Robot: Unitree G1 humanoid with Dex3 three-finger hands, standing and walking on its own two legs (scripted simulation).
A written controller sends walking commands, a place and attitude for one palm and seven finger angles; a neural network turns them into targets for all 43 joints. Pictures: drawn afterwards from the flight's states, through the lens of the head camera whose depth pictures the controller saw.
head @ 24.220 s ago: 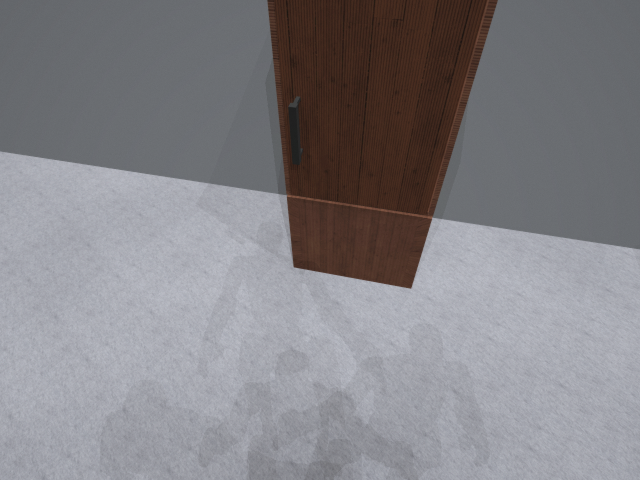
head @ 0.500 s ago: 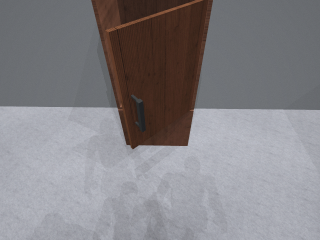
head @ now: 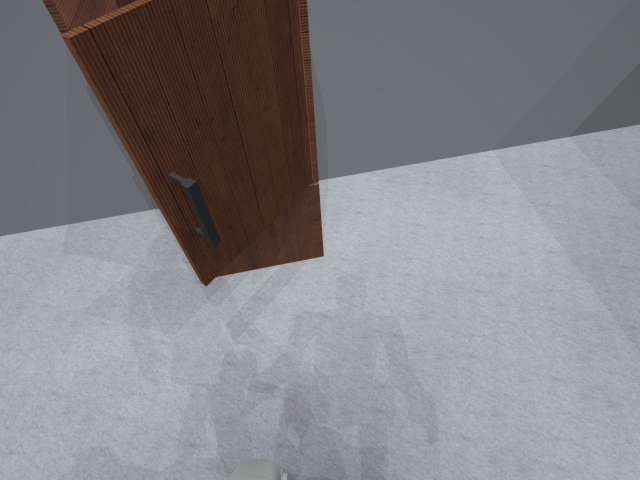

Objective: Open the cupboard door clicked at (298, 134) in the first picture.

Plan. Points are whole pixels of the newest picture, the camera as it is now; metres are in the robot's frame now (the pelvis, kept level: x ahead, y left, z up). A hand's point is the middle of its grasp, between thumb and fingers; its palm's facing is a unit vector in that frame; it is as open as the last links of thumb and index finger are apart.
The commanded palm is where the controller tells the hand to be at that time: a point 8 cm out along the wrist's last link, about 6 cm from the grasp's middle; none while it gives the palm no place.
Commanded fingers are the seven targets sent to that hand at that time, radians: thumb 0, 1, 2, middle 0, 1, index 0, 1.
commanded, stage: walk to a spot facing it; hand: left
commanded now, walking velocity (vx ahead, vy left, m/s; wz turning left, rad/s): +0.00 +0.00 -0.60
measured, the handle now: (195, 211) +0.57 +0.29 -0.08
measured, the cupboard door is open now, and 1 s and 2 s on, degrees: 42 42 42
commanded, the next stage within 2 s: none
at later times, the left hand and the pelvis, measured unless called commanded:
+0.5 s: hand (206, 475) +0.14 +0.18 -0.15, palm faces -0.24 -0.94 -0.25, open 7.4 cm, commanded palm none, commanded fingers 0.00 0.90 0.90 -0.20 -0.30 -0.20 -0.30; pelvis -0.01 -0.01 +0.01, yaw -17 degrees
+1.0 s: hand (275, 435) +0.20 +0.09 -0.15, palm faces -0.55 -0.82 -0.19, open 7.4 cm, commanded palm none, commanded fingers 0.00 0.90 0.90 -0.20 -0.30 -0.20 -0.30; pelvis +0.01 -0.03 +0.01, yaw -36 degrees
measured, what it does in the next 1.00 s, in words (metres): steps on the spot, turning right: left foot, then right foot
